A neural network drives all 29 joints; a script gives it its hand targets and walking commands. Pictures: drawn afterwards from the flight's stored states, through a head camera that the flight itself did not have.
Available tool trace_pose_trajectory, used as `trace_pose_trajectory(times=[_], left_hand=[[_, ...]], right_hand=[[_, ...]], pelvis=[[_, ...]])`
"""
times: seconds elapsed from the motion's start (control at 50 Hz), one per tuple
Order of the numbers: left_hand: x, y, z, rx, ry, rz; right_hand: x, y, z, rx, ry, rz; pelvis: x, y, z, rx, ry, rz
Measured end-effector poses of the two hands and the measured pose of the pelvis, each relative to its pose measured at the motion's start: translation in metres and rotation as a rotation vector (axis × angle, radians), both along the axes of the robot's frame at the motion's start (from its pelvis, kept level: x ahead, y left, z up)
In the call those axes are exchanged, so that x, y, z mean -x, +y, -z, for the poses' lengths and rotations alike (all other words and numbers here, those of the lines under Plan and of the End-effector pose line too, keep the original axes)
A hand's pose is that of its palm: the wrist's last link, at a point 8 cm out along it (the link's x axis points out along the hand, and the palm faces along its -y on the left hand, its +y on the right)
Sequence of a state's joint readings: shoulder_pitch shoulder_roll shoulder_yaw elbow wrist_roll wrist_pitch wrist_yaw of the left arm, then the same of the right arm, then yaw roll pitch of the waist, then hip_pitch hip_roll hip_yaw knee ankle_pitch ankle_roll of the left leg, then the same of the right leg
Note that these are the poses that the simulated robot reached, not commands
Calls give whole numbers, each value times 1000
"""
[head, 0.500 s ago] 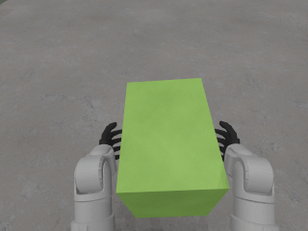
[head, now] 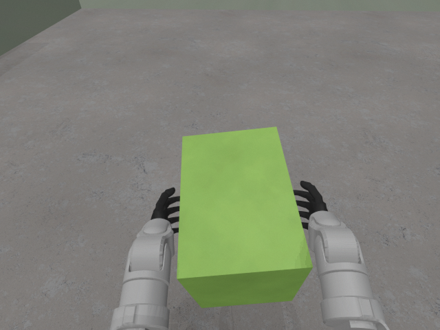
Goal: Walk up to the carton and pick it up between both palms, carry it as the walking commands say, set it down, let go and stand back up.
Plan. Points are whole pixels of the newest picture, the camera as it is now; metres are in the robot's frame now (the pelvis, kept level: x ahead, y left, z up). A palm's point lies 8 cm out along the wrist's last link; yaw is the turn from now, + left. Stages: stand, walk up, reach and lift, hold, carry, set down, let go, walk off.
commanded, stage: hold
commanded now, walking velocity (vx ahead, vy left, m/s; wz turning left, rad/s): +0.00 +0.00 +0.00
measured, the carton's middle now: (238, 219) +0.35 +0.00 -0.01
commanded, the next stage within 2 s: set down in 0.38 s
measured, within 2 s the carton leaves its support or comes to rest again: neither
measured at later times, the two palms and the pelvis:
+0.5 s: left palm (167, 221) +0.29 +0.14 +0.05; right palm (324, 224) +0.29 -0.15 +0.06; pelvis +0.01 -0.01 +0.01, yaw +0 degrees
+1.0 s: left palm (170, 236) +0.31 +0.14 -0.02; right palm (311, 233) +0.31 -0.15 -0.01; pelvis -0.02 +0.00 -0.01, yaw +0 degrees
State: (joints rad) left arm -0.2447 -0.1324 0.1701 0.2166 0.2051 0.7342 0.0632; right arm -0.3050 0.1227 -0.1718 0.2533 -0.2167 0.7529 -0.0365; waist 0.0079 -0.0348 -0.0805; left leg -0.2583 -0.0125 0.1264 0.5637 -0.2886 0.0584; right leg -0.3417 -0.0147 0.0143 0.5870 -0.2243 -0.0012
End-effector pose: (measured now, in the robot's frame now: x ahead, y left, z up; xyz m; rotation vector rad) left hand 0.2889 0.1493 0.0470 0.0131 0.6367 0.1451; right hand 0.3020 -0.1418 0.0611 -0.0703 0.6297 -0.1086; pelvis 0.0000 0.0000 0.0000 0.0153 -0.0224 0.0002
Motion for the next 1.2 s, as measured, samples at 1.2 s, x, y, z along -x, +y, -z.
trace_pose_trajectory(times=[1.2], left_hand=[[-26, -8, 125, 26, 126, -12]], right_hand=[[-19, -8, 134, -25, 99, 19]], pelvis=[[22, 1, 21, 7, 214, -7]])
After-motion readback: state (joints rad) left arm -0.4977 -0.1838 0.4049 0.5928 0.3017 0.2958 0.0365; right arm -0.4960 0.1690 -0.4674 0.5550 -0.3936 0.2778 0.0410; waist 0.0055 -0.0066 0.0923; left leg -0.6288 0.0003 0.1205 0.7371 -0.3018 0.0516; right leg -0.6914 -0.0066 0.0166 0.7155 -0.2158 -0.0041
